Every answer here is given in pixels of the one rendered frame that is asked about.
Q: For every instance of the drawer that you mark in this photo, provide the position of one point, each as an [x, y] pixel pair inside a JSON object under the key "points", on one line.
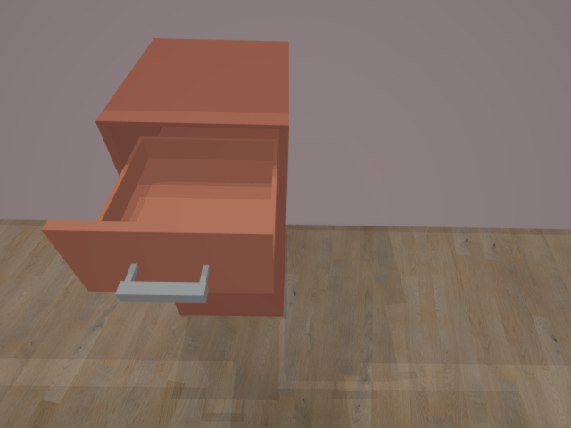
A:
{"points": [[178, 204]]}

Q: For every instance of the cabinet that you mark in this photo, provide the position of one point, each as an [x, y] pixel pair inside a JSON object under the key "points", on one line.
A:
{"points": [[209, 89]]}

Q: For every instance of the handle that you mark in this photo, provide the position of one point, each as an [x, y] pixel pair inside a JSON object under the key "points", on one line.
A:
{"points": [[177, 292]]}

